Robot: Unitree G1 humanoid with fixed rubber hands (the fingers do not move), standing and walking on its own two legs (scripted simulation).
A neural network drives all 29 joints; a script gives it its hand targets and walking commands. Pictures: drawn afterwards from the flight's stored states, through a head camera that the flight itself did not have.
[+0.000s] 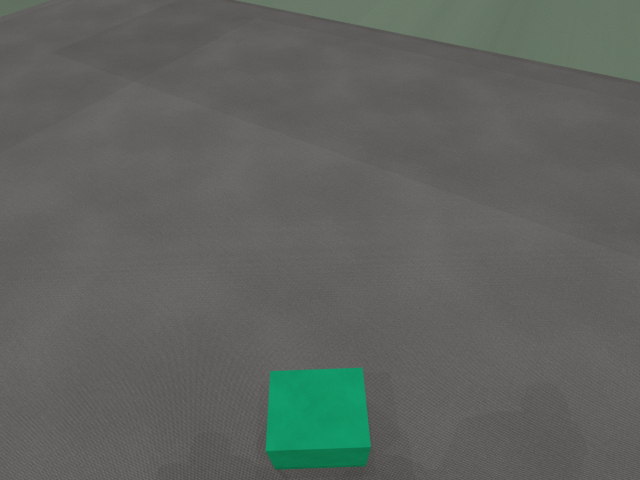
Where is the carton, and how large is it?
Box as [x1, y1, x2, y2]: [266, 368, 370, 469]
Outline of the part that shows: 362,368 270,371 266,452 275,469 365,465 370,448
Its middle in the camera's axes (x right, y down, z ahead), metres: +0.00 +0.51 +1.07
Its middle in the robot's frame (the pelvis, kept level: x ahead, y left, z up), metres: +0.40 +0.03 -0.67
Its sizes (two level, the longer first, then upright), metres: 0.254 0.197 0.207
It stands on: the floor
